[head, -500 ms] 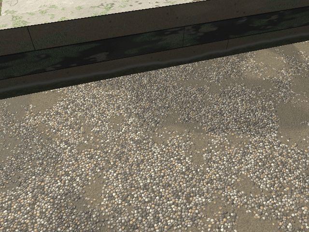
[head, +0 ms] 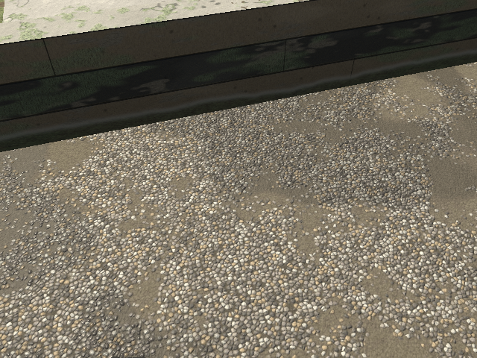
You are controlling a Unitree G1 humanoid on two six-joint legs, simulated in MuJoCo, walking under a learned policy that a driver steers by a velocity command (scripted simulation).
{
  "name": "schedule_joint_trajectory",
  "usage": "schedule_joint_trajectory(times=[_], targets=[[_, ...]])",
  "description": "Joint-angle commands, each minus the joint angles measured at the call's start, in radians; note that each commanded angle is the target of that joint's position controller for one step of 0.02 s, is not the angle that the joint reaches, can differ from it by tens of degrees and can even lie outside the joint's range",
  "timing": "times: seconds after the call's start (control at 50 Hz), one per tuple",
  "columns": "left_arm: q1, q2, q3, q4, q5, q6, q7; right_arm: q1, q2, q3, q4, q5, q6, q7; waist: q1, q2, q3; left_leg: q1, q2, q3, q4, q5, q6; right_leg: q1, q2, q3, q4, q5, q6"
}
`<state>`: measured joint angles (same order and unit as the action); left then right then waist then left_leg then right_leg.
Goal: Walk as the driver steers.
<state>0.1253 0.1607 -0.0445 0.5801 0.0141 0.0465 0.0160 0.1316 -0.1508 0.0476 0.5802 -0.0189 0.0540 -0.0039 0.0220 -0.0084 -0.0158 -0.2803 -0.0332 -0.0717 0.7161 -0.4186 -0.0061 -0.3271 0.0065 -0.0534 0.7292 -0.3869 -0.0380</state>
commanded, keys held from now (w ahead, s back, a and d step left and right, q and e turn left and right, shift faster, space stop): w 0.26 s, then no key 0.74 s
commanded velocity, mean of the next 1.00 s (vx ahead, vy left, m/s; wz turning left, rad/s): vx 0.24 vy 0.00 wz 0.00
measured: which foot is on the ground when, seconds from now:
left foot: down 0.00-1.00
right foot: down 0.00-1.00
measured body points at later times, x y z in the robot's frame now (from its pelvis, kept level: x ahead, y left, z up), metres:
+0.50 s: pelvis +0.00 +0.00 +0.01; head +0.00 +0.00 +0.46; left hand +0.18 +0.20 -0.08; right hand +0.19 -0.18 -0.07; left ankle -0.02 +0.13 -0.72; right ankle +0.00 -0.09 -0.72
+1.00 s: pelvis +0.01 +0.00 +0.03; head +0.00 +0.00 +0.48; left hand +0.12 +0.23 -0.08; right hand +0.15 -0.21 -0.08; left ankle -0.02 +0.13 -0.72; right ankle +0.00 -0.09 -0.72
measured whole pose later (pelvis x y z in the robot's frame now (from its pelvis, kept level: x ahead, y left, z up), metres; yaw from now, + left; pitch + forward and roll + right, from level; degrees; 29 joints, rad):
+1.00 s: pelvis +0.01 +0.00 +0.03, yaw +0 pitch +0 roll +0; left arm 0.26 0.20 -0.05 0.70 0.02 0.05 -0.01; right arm 0.22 -0.19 0.06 0.65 -0.03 0.07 -0.02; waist 0.01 0.01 -0.02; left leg -0.12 -0.01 -0.08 0.35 -0.23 0.00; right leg -0.15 0.02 -0.05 0.33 -0.18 -0.04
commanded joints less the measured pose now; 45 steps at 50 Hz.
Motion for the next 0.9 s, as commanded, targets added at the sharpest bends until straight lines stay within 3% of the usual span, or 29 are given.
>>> schedule_joint_trajectory(times=[0.02,0.04,0.06,0.1,0.12,0.14,0.16,0.18,0.2,0.24,0.26,0.28,0.3,0.32,0.34,0.38,0.4,0.52,0.64,0.82,0.84,0.86,0.9], targets=[[-0.065,0.072,0.018,-0.085,-0.011,-0.015,0.012,-0.064,-0.043,-0.015,-0.083,0.006,-0.024,-0.002,-0.013,-0.001,-0.064,0.036,0.010,-0.016,-0.097,0.121,0.037,-0.001,-0.061,0.082,-0.174,0.099,-0.008],[-0.083,0.078,0.019,-0.094,-0.014,-0.010,0.014,-0.072,-0.040,-0.014,-0.084,0.006,-0.024,-0.001,-0.015,-0.016,-0.035,0.025,0.007,-0.013,-0.094,0.108,0.035,-0.022,-0.071,0.097,-0.196,0.076,-0.013],[-0.130,0.069,0.018,-0.112,-0.014,-0.011,0.001,-0.121,-0.062,-0.015,-0.109,0.001,-0.016,0.000,0.000,-0.006,0.006,-0.001,0.025,-0.032,-0.088,0.301,0.034,-0.040,-0.063,0.061,-0.130,0.280,-0.010],[-0.079,0.062,0.019,-0.096,0.006,-0.016,-0.004,-0.090,-0.081,-0.023,-0.101,-0.004,-0.012,-0.001,0.009,0.014,-0.071,0.028,0.040,-0.050,-0.084,0.346,0.040,-0.002,-0.054,0.040,-0.096,0.324,-0.006],[-0.019,0.066,0.017,-0.076,-0.001,-0.018,0.009,-0.034,-0.060,-0.021,-0.074,0.003,-0.022,-0.004,-0.008,0.014,-0.141,0.071,0.020,-0.026,-0.091,0.143,0.037,0.031,-0.056,0.066,-0.151,0.124,-0.007],[-0.062,0.074,0.018,-0.086,-0.010,-0.015,0.012,-0.058,-0.044,-0.015,-0.081,0.005,-0.024,-0.001,-0.013,-0.005,-0.063,0.038,0.010,-0.016,-0.096,0.120,0.036,-0.006,-0.062,0.084,-0.178,0.089,-0.010],[-0.080,0.080,0.019,-0.095,-0.013,-0.011,0.014,-0.068,-0.042,-0.014,-0.082,0.005,-0.026,0.000,-0.015,-0.015,-0.035,0.026,0.008,-0.015,-0.094,0.111,0.036,-0.022,-0.070,0.097,-0.195,0.071,-0.014],[-0.128,0.071,0.018,-0.112,-0.013,-0.012,0.001,-0.119,-0.064,-0.015,-0.108,0.001,-0.017,0.000,0.001,-0.002,0.007,-0.001,0.027,-0.035,-0.090,0.306,0.035,-0.040,-0.062,0.059,-0.128,0.277,-0.010],[-0.092,0.064,0.019,-0.103,0.000,-0.014,-0.002,-0.099,-0.081,-0.023,-0.102,-0.003,-0.014,0.000,0.008,0.016,-0.049,0.019,0.037,-0.050,-0.087,0.337,0.040,-0.009,-0.056,0.044,-0.104,0.309,-0.008],[-0.073,0.064,0.020,-0.092,0.009,-0.019,-0.004,-0.086,-0.081,-0.024,-0.102,-0.003,-0.013,-0.002,0.009,0.019,-0.085,0.034,0.046,-0.057,-0.088,0.361,0.043,0.008,-0.051,0.035,-0.090,0.330,-0.003],[-0.016,0.063,0.018,-0.073,-0.002,-0.020,0.009,-0.036,-0.059,-0.021,-0.074,0.004,-0.022,-0.005,-0.006,0.022,-0.153,0.074,0.023,-0.029,-0.094,0.147,0.039,0.042,-0.055,0.060,-0.143,0.131,-0.005],[-0.051,0.074,0.018,-0.080,-0.011,-0.015,0.013,-0.052,-0.041,-0.014,-0.078,0.006,-0.023,-0.002,-0.012,0.001,-0.067,0.036,0.010,-0.020,-0.102,0.102,0.037,0.004,-0.064,0.084,-0.180,0.081,-0.010],[-0.061,0.081,0.018,-0.084,-0.015,-0.010,0.015,-0.052,-0.037,-0.014,-0.074,0.005,-0.023,0.000,-0.015,-0.014,-0.030,0.023,0.007,-0.020,-0.107,0.071,0.036,-0.019,-0.077,0.105,-0.210,0.039,-0.017],[-0.108,0.072,0.016,-0.100,-0.013,-0.011,0.004,-0.103,-0.057,-0.014,-0.101,0.000,-0.016,0.001,0.000,-0.004,0.023,-0.009,0.025,-0.043,-0.109,0.259,0.035,-0.036,-0.069,0.073,-0.152,0.241,-0.016],[-0.065,0.064,0.015,-0.087,0.000,-0.013,0.000,-0.079,-0.066,-0.018,-0.091,-0.005,-0.013,0.001,0.007,0.011,-0.030,0.006,0.037,-0.061,-0.118,0.273,0.040,-0.001,-0.069,0.065,-0.145,0.252,-0.015],[-0.036,0.057,0.012,-0.066,0.007,-0.017,-0.002,-0.068,-0.052,-0.012,-0.085,-0.007,-0.013,0.001,0.010,0.012,-0.053,0.017,0.047,-0.072,-0.151,0.275,0.037,0.031,-0.074,0.074,-0.172,0.251,-0.011],[-0.059,0.013,-0.004,-0.072,0.005,-0.018,-0.005,-0.086,-0.025,0.000,-0.085,-0.012,-0.012,-0.002,0.014,0.008,-0.062,0.006,0.059,-0.080,-0.189,0.297,0.021,0.071,-0.090,0.093,-0.204,0.291,-0.005],[-0.003,0.066,0.011,-0.016,0.002,-0.029,-0.012,-0.055,-0.061,-0.017,-0.040,-0.009,0.002,0.002,0.003,0.007,-0.048,0.088,0.076,-0.098,-0.311,0.329,0.017,0.128,-0.109,0.128,-0.315,0.363,-0.011],[0.014,0.074,0.024,0.012,-0.010,-0.029,-0.015,-0.048,-0.065,-0.027,-0.021,0.000,0.003,0.007,0.000,-0.002,-0.071,0.117,0.085,-0.087,-0.354,0.336,0.018,0.185,-0.114,0.130,-0.366,0.396,-0.027],[0.025,0.094,0.042,0.021,-0.009,-0.014,-0.014,-0.047,-0.080,-0.035,-0.027,0.001,0.009,0.008,0.005,0.004,-0.072,0.088,0.088,-0.075,-0.355,0.338,0.020,0.205,-0.116,0.125,-0.361,0.411,-0.036],[0.140,0.098,0.017,0.054,0.011,-0.007,-0.017,0.038,-0.073,-0.007,-0.015,-0.020,0.008,-0.008,-0.010,0.051,-0.083,0.135,0.090,-0.109,-0.382,0.322,0.073,0.221,-0.135,0.186,-0.423,0.420,-0.089],[0.129,0.113,0.023,0.061,0.001,-0.006,-0.019,0.050,-0.077,-0.009,-0.006,-0.017,0.006,-0.013,-0.018,0.029,-0.029,0.118,0.096,-0.111,-0.394,0.332,0.081,0.213,-0.138,0.181,-0.436,0.437,-0.095],[0.107,0.130,0.023,0.048,0.004,-0.009,-0.024,0.045,-0.112,-0.008,-0.010,-0.016,0.003,-0.017,-0.013,0.000,-0.029,0.105,0.099,-0.111,-0.399,0.338,0.080,0.240,-0.130,0.170,-0.435,0.461,-0.092]])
